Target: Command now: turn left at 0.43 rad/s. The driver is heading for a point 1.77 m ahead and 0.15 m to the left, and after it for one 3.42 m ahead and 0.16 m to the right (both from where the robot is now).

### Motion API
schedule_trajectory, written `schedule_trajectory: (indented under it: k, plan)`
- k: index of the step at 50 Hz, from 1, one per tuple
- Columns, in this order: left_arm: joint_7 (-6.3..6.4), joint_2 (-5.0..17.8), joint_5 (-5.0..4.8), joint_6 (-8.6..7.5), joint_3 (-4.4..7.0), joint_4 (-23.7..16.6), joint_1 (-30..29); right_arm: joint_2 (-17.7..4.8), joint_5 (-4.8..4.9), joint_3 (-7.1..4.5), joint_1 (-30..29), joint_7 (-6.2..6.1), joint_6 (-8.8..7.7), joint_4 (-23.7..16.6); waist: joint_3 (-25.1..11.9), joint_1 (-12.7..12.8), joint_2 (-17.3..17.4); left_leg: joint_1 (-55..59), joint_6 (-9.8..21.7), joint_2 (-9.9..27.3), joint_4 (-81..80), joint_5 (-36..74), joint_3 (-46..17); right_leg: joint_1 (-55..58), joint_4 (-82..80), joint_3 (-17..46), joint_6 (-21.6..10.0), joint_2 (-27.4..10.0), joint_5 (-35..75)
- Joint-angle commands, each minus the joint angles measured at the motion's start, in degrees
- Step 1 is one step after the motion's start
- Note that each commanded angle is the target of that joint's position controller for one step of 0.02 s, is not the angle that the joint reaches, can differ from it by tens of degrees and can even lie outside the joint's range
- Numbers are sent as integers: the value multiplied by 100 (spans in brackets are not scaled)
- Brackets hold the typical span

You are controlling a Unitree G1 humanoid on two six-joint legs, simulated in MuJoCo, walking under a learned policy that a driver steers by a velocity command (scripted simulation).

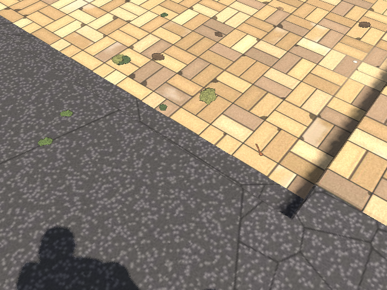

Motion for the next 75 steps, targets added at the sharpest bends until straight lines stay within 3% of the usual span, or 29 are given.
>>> schedule_trajectory:
  k: [1, 3, 4, 5, 6, 7, 9, 17, 25, 27, 29, 30, 31, 35, 44, 46, 48, 49, 52, 58, 62, 63, 64, 65, 66, 68, 70, 71, 75]
  plan:
    - [33, 1075, -85, 11, 327, -287, -176, -305, 36, -68, -168, 109, -33, -572, -570, 95, -993, 122, 61, 24, -825, 500, 247, 689, -409, 744, -1146, -1322, 3032]
    - [20, 986, -175, -16, 315, -167, -41, -418, -28, -153, 171, 97, -25, -491, -626, -74, -696, 997, 319, -202, -2027, 1648, 289, 301, 216, 370, -756, -1091, 2243]
    - [-13, 766, -49, -56, 275, -98, 281, -866, -56, -286, 268, 19, -36, -553, -673, 21, 380, 1785, 632, 402, -2454, 3362, -813, -534, 1353, -177, -243, -632, 845]
    - [-6, 429, 205, -92, 138, -476, -78, -1633, -153, -431, 353, -7, -73, -714, -595, -31, 1988, 2258, 1843, 1967, -2698, 5211, -3137, -2230, 2804, -274, 303, 348, -2063]
    - [24, 665, 124, -132, 196, -524, -512, -1328, -321, -333, 671, 37, -191, -702, -1077, -453, 1249, 2296, 2403, 2199, -2822, 4913, -3448, -2349, 3807, 626, 255, 385, -2453]
    - [26, 793, 1, -121, 245, -494, -525, -1163, -307, -270, 432, 33, -284, -704, -875, -300, 847, 2182, 2206, 1956, -2775, 4516, -2931, -2468, 4091, 751, 165, 266, -2056]
    - [98, 867, 30, -83, 305, -322, -431, -928, -71, -211, -132, -63, -288, -772, -622, -98, 445, 1996, 1656, 1454, -2730, 3764, -2348, -2554, 3767, 806, 148, 101, -1166]
    - [15, 605, -11, -161, 244, -295, -436, -922, -58, -213, -168, -282, -96, -896, -664, -84, 703, 1774, 1541, 954, -2868, 2695, -2307, -1890, 2129, 788, 401, 409, -236]
    - [-152, 672, -50, -308, 232, -275, -308, -830, -114, -164, -387, -195, 7, -936, -661, -176, 855, 1359, 1545, 920, -2635, 2604, -2797, -795, 842, 660, 241, 416, -347]
    - [-224, 522, -31, -359, 178, -156, 7, -531, -97, -29, -587, -192, 15, -909, -754, 54, 743, 1250, 1338, 796, -2418, 2680, -2587, -61, -280, 549, 87, 307, 428]
    - [-258, 669, 161, -397, 123, -172, -17, -109, -249, 128, -44, -170, -68, -654, -791, -165, 9, 870, 729, 271, -2031, 1554, -1941, 850, -1115, 1366, -250, -445, 2136]
    - [-253, 817, 219, -394, 92, -250, -406, -150, -317, 99, 403, -140, -128, -565, -644, -671, -741, 907, 422, -236, -1963, 544, -1293, 471, -941, 1781, -742, -805, 2554]
    - [-275, 615, 180, -392, 47, -261, -572, -301, -388, 79, 200, -151, -153, -540, -521, -547, -862, 1327, 217, -128, -2219, 729, -1158, -140, -1127, 1925, -1006, -819, 1511]
    - [-253, 1025, -4, -413, 131, -197, -313, -497, -267, -28, -446, -239, -130, -593, -108, -160, -902, 1262, 219, -184, -2057, 1243, -939, -334, -1174, 1959, -702, -416, 547]
    - [-101, 1036, -146, -107, 226, -574, -231, -417, -168, -187, -182, -213, -280, -537, -480, -21, -179, 1406, 408, -5, -2086, 1570, -758, -442, -253, 2262, -803, 1, 1274]
    - [-124, 913, -158, -78, 202, -669, -204, -628, -199, -268, -17, -217, -251, -534, -455, -28, 544, 1850, 897, 708, -2575, 1963, -1478, -1157, 591, 1587, -437, 519, 546]
    - [-175, 954, -115, -62, 243, -698, -84, -720, -263, -267, -52, -259, -281, -629, -519, -81, 1296, 2041, 1927, 2206, -2959, 3399, -2692, -1868, 2623, 865, -85, 678, -1771]
    - [-197, 1120, -121, -47, 322, -680, -49, -656, -248, -224, -24, -295, -307, -678, -563, -84, 795, 1976, 2075, 2370, -3065, 3111, -2677, -2084, 3550, 870, 4, 448, -1877]
    - [-282, 751, -157, 7, 190, -750, -346, -783, -78, -244, -105, -341, -334, -607, -95, -215, 570, 1982, 1508, 1674, -3545, 380, -1800, -2598, 3119, 598, 53, 35, -789]
    - [-460, 679, -153, -148, 83, -923, -341, -1072, 2, -327, 20, -163, -384, -531, -181, -300, 771, 1420, 1298, 1462, -3655, 325, -632, -1047, 1137, -132, -164, 90, -558]
    - [-388, 1036, -198, -163, 318, -374, 1268, -595, -31, -168, -23, -27, -448, -456, -491, 442, 67, 115, 795, 1049, -1683, 176, 319, 1388, -83, -227, -577, 488, -122]
    - [-295, 1656, -189, -190, 470, -344, 1955, -130, -250, -12, -293, 1, -505, -695, -542, 642, -1491, -1332, 240, 452, 872, -699, 812, 2188, -799, 2093, -1136, -894, -335]
    - [-361, 2000, -88, -365, 463, -612, 1814, -224, -123, -20, -644, -9, -662, -1088, -611, 611, -1635, -2886, 136, -208, 1970, -996, -186, 2249, -1845, 4848, -2228, -1780, -2004]
    - [-399, 1467, -67, -497, 332, -607, 1646, -640, 98, -109, -789, 22, -775, -1048, -230, 615, -924, -3218, 270, 209, 2301, -526, -562, 2096, -2054, 4578, -2246, -1872, -2205]
    - [-404, 1143, -56, -570, 221, -603, 1444, -747, 111, -137, -699, 57, -832, -965, 52, 440, -822, -3175, 384, 407, 2084, 122, -534, 1840, -1954, 3915, -2035, -1662, -1757]
    - [-374, 928, -17, -576, 124, -670, 975, -699, -121, -146, -458, 62, -839, -701, 151, 171, -561, -2582, 325, 654, 1423, 1015, -486, 1341, -1836, 2687, -1632, -1126, -246]
    - [-308, 937, 46, -595, 100, -654, 908, -573, -118, -115, -337, 125, -767, -515, 1, 116, -619, -2140, 202, 622, 1149, 1704, -285, 1168, -1944, 1900, -1462, -880, 1176]
    - [-446, 259, 542, -864, -160, -459, 1109, 71, -739, 153, -274, 261, -761, -465, -358, 21, -831, -1968, 295, 387, 1556, 2084, -315, 887, -1982, 1461, -1398, -769, 517]
    - [-616, 665, 597, -958, -113, -147, 1560, -218, -440, 136, -751, 340, -767, -480, 39, 298, -363, -2889, 275, 185, 581, 3136, -606, 1329, -2123, 990, -1558, -954, 1381]
Keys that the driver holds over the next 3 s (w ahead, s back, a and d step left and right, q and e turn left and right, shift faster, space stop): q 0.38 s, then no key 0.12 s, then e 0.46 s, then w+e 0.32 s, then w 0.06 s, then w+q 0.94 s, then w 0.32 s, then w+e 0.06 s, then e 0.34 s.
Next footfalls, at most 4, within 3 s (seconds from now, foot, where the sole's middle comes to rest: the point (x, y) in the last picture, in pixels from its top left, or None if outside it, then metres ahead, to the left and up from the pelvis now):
0.08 left None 0.05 0.12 -0.77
0.58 right None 0.10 -0.10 -0.77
1.24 right None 0.10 -0.15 -0.77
1.76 left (200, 276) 0.53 0.00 -0.77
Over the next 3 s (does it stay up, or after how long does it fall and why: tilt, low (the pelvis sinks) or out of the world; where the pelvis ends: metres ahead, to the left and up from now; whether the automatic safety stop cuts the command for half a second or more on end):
stays up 0.90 0.05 0.01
